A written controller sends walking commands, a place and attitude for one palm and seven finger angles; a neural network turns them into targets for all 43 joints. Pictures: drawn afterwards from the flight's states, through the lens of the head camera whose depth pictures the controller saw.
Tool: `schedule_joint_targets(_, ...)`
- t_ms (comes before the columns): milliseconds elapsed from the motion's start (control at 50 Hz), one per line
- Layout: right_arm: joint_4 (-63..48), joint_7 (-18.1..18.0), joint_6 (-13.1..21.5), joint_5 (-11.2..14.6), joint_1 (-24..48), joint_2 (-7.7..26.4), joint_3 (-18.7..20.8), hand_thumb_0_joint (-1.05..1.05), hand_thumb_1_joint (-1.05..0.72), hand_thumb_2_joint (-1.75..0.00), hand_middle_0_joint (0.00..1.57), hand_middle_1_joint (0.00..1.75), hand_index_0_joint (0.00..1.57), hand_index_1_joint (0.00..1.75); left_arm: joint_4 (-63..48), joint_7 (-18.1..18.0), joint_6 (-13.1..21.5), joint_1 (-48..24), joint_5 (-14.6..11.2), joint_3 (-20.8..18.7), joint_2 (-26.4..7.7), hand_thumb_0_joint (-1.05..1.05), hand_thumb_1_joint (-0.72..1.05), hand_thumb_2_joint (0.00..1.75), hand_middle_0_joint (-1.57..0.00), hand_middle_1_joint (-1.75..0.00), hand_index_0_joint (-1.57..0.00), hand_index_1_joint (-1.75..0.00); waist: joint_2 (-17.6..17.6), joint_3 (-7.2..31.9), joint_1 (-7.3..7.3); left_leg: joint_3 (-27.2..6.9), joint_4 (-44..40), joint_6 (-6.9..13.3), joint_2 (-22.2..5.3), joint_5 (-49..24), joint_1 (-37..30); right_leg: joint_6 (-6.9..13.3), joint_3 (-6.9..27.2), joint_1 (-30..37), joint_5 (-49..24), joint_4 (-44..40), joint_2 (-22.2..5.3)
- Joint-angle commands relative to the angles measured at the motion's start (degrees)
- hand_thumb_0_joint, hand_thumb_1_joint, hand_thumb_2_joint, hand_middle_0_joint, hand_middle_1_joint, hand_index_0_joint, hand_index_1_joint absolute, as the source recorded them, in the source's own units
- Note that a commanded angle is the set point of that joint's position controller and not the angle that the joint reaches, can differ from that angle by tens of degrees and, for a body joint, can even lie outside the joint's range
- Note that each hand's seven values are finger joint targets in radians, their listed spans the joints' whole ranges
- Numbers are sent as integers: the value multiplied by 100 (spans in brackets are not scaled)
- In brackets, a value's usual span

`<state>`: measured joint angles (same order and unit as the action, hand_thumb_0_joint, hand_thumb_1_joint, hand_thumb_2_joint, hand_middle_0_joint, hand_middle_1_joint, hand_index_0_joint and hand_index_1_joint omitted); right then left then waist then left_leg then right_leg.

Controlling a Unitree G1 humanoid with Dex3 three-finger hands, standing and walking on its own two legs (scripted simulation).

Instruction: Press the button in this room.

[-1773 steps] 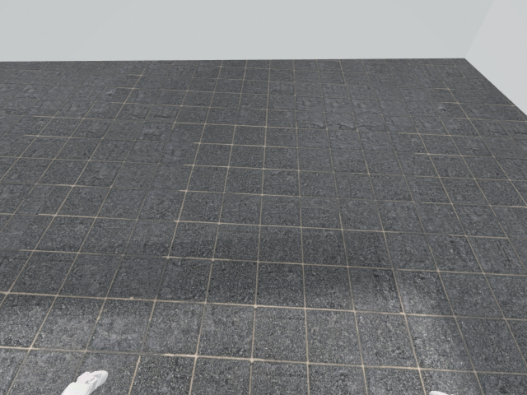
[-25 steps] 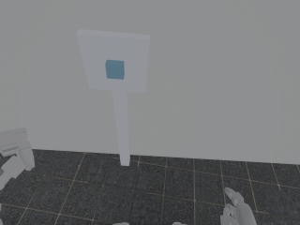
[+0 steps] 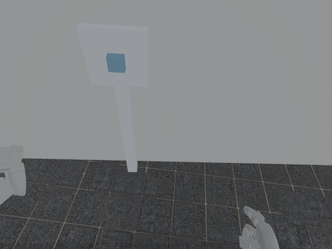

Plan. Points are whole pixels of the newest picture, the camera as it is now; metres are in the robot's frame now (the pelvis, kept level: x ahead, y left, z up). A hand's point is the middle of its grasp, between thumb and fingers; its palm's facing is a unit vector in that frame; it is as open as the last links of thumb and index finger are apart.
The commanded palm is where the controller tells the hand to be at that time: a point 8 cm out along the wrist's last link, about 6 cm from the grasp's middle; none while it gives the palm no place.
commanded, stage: stop stepping back and stand still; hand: left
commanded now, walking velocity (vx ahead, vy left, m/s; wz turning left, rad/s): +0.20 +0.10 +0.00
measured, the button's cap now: (116, 62) +0.65 +0.23 +0.09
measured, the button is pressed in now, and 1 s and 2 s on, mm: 0 0 0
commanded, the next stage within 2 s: let the arm hang, fingers relaxed in 1.46 s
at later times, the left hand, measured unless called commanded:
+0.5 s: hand out of the picture +0.08 +0.28 +0.18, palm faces +0.49 -0.80 -0.34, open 3.1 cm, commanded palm +0.02 +0.30 +0.19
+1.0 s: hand out of the picture +0.06 +0.25 +0.16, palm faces +0.43 -0.80 -0.41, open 3.1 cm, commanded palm +0.00 +0.29 +0.19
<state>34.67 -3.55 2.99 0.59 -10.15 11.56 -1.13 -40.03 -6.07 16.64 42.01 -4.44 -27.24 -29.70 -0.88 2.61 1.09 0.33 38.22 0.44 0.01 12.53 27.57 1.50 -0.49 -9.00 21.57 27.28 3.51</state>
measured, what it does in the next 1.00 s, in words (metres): walks backwards: left foot, then left foot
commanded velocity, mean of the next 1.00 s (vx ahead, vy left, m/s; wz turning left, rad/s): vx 0.13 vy -0.01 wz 0.00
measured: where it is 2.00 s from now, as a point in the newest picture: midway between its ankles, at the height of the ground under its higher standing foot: outside the picture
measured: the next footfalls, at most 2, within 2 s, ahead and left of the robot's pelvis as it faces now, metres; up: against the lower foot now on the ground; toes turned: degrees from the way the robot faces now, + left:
left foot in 0.02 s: +0.08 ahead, +0.09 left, +0.00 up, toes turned +0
left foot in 0.44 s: -0.04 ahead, +0.13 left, +0.00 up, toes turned +1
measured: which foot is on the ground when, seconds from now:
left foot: up 0.00-0.00, down 0.02-0.26, up 0.28-0.42, down 0.44-0.70, up 0.72-0.94, down 0.96-1.00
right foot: down 0.00-0.46, up 0.48-0.68, down 0.70-1.00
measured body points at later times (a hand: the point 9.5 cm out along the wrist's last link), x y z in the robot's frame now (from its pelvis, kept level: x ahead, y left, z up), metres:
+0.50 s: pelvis -0.11 +0.02 -0.01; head -0.13 +0.04 +0.44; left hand +0.05 +0.32 +0.20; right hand +0.04 -0.22 -0.08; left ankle -0.07 +0.13 -0.73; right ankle -0.09 -0.11 -0.71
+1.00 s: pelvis -0.11 +0.01 +0.00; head -0.12 +0.02 +0.45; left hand +0.03 +0.29 +0.18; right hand +0.05 -0.25 -0.07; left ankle -0.10 +0.13 -0.73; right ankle -0.09 -0.09 -0.73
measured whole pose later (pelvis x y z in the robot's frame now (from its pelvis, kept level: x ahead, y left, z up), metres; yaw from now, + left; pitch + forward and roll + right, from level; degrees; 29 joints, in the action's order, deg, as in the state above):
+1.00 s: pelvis -0.11 +0.01 +0.00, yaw +3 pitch +0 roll +0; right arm 36.8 -5.5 6.8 -1.2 -14.1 14.6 1.4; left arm -32.4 -9.2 11.8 35.5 -0.4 -18.9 -19.6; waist -1.4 1.0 0.1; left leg 2.5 30.8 0.6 -2.2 14.7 15.8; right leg 2.2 -7.6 -16.6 15.2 31.8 -1.1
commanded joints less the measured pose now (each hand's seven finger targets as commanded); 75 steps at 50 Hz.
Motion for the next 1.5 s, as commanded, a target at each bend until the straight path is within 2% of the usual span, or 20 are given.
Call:
schedule_joint_targets(0,-848,-236,341,5,551,763,222,0,-90,-90,20,30,20,30,108,-200,-186,-650,60,-13,-77,0,90,90,-130,-150,-130,-150,156,-188,-233,-236,-1200,123,-306,-1874,-1453,-98,264,-1057,-3318,-138,-1105)
schedule_joint_targets(60,-869,-224,469,5,182,872,295,0,-90,-90,20,30,20,30,-31,-269,-215,-971,213,289,-109,0,90,90,-130,-150,-130,-150,763,552,-160,-985,-1435,446,-944,-3231,-2382,-421,62,-1117,-1404,388,-465)
schedule_joint_targets(120,-1020,-219,600,-96,443,902,315,0,-90,-90,20,30,20,30,-937,-299,-134,-1297,253,261,-203,0,90,90,-130,-150,-130,-150,1007,556,-42,-1749,-2674,630,-1217,543,-1170,-224,227,-329,572,755,-291)
schedule_joint_targets(180,-1191,-163,622,-94,499,799,267,0,-90,-90,20,30,20,30,-1199,-358,-225,-737,317,-32,-317,0,90,90,-130,-150,-130,-150,922,320,-50,-1088,-2745,210,-645,2151,-164,-19,-25,481,364,-12,-272)
schedule_joint_targets(220,-1162,-137,548,-113,437,742,326,0,-90,-90,20,30,20,30,-1115,-364,-221,-256,286,-309,-554,0,90,90,-130,-150,-130,-150,43,404,-86,-366,-1111,-66,-16,1418,-770,313,696,-495,1651,-1124,-850)
schedule_joint_targets(260,-950,-145,375,-129,443,668,367,0,-90,-90,20,30,20,30,-1012,-398,-206,-458,204,-277,-430,0,90,90,-130,-150,-130,-150,-831,-80,-83,-264,1628,-158,135,650,-807,1063,2306,-2003,2426,-2054,-2257)
schedule_joint_targets(380,-630,-295,485,-131,176,684,264,0,-90,-90,20,30,20,30,323,-437,-299,-1536,344,337,151,0,90,90,-130,-150,-130,-150,-101,-618,-309,53,-625,137,-284,1154,-1399,430,452,-2318,2187,-658,-1376)
schedule_joint_targets(400,-643,-336,546,-139,131,811,269,0,-90,-90,20,30,20,30,244,-447,-280,-1712,347,438,238,0,90,90,-130,-150,-130,-150,803,-710,-329,-493,-1595,267,-465,1792,-1315,278,180,-2150,1784,235,-984)
schedule_joint_targets(440,-822,-307,656,-126,38,844,243,0,-90,-90,20,30,20,30,-284,-488,-120,-2033,445,442,135,0,90,90,-130,-150,-130,-150,2200,-672,-345,-3243,-2798,971,-1911,1949,-1484,-154,-224,-2720,931,2617,-256)
schedule_joint_targets(500,-756,-131,743,-164,180,697,280,0,-90,-90,20,30,20,30,-547,-378,-128,-1391,416,212,-139,0,90,90,-130,-150,-130,-150,773,-61,-231,-2653,-2561,999,-1694,1206,-1312,-183,109,-2100,551,2993,-494)
schedule_joint_targets(620,-891,-29,685,-196,402,699,211,0,-90,-90,20,30,20,30,-996,-437,-161,-311,414,-182,-411,0,90,90,-130,-150,-130,-150,1484,-56,-48,-832,-2288,459,-1033,2237,532,-50,-649,574,275,666,-280)
schedule_joint_targets(640,-887,-39,599,-207,405,666,224,0,-90,-90,20,30,20,30,-765,-433,-173,-283,432,-160,-337,0,90,90,-130,-150,-130,-150,1108,-170,-32,-569,-1601,307,-766,2357,988,96,-341,891,560,149,-404)
schedule_joint_targets(680,-880,-66,432,-135,343,578,340,0,-90,-90,20,30,20,30,-518,-424,-286,-604,354,-303,-467,0,90,90,-130,-150,-130,-150,-1376,-312,-52,62,1703,4,71,1666,1393,1050,3036,-117,2453,-1928,-2477)
schedule_joint_targets(720,-662,-82,505,-168,291,627,345,0,-90,-90,20,30,20,30,-462,-414,-137,-1301,305,-406,-473,0,90,90,-130,-150,-130,-150,-928,-50,-256,-179,2614,-44,-179,1027,1067,1028,2485,-296,677,-1783,-2576)
schedule_joint_targets(820,-625,-189,552,-160,309,571,303,0,-90,-90,20,30,20,30,9,-330,-128,-814,319,109,86,0,90,90,-130,-150,-130,-150,-459,-226,-203,291,594,35,-312,559,-547,645,808,-1395,1111,-1504,-1854)
schedule_joint_targets(900,-616,-226,730,-182,141,664,315,0,-90,-90,20,30,20,30,-419,-415,-88,-934,377,251,63,0,90,90,-130,-150,-130,-150,-200,-91,-142,321,-1189,164,-183,415,-1422,314,620,-965,630,-1014,-1566)
schedule_joint_targets(960,-828,-231,734,-138,246,846,363,0,-90,-90,20,30,20,30,-850,-445,-25,-1041,391,129,-88,0,90,90,-130,-150,-130,-150,758,27,-59,-775,-1692,437,-967,-425,-1406,-136,209,-615,-779,83,-846)
schedule_joint_targets(1000,-788,-184,725,-108,230,746,320,0,-90,-90,20,30,20,30,-756,-424,-3,-862,394,-53,-218,0,90,90,-130,-150,-130,-150,1067,306,-80,-655,-1659,324,-915,-1112,-1274,-160,-36,-263,-1307,382,-720)
schedule_joint_targets(1180,-881,-59,609,-55,224,681,317,0,-90,-90,20,30,20,30,-109,-343,-129,-578,236,72,89,0,90,90,-130,-150,-130,-150,-23,233,-154,-101,-1144,31,-446,-947,-1311,-22,300,-131,-1996,-367,-1013)
schedule_joint_targets(1480,-994,-119,566,-93,362,669,284,0,-90,-90,20,30,20,30,-579,-357,-181,-549,255,88,15,0,90,90,-130,-150,-130,-150,469,317,-81,-245,-1627,58,-512,-874,-1271,-134,-11,149,-1767,-315,-768)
